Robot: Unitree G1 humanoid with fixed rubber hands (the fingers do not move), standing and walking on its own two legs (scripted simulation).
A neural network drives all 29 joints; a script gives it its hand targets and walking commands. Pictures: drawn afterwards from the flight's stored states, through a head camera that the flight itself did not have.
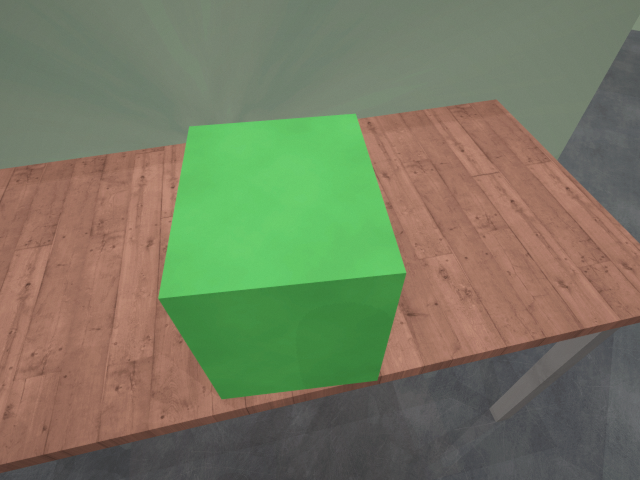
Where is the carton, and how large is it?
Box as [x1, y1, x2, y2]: [158, 114, 405, 398]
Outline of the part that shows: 355,114 189,126 158,298 221,398 361,382 377,379 402,287 405,270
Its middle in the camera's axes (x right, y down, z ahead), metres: -0.04 +0.02 +0.51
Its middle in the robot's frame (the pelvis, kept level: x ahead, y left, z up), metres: +0.40 +0.05 +0.07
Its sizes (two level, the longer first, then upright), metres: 0.253 0.211 0.252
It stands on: a table, 0.70 m high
